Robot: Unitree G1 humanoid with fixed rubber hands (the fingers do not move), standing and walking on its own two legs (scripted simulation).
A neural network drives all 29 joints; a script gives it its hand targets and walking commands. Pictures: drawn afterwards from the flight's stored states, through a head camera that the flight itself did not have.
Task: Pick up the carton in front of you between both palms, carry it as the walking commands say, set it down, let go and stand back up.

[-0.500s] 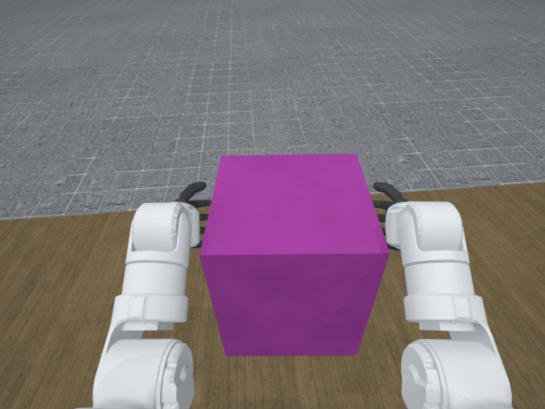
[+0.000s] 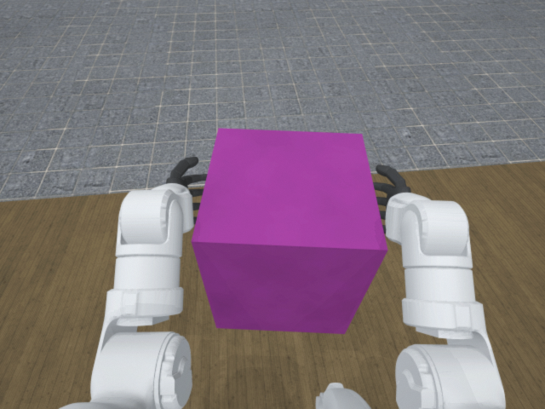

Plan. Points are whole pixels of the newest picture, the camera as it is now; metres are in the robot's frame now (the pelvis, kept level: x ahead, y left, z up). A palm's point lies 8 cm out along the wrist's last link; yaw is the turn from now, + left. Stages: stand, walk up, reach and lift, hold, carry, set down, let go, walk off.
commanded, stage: carry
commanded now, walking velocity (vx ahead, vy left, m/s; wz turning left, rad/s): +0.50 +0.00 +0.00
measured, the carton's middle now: (285, 236) +0.37 -0.01 +0.04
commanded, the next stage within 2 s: none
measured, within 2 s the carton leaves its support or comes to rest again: neither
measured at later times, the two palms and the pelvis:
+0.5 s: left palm (209, 127) +0.63 +0.13 +0.05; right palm (354, 121) +0.65 -0.17 +0.04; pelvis +0.28 -0.04 -0.04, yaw +1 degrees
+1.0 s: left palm (216, 59) +0.95 +0.14 +0.02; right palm (329, 63) +0.93 -0.16 +0.02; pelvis +0.58 +0.01 -0.07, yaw -1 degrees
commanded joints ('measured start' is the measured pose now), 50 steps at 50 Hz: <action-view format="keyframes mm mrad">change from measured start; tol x32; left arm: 1 -633 -1126 -574 -101 -357 -22 -194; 50 -640 -1160 -611 -145 -369 -67 -194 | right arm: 1 -790 1087 619 -152 459 -28 253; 50 -809 1140 635 -155 490 -59 275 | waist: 1 -46 124 -381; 11 91 -318 -615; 35 64 -84 -404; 38 -16 318 -584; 50 -9 94 -462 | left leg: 1 398 199 -202 -79 671 123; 8 255 124 -54 235 685 17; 11 -417 -56 -69 830 -333 -39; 29 -526 7 17 144 317 -17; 37 437 299 -262 78 963 64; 40 470 346 -596 -107 202 224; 50 399 238 -278 -103 692 94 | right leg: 1 -69 32 -41 -170 180 -15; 8 483 73 -116 -539 463 -85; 11 1116 -375 542 -356 607 -261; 14 868 -262 496 -481 190 -212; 24 886 -161 209 -421 779 -158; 35 695 -58 22 -90 701 -78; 38 -2 145 37 503 -416 11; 50 -131 -7 9 118 21 11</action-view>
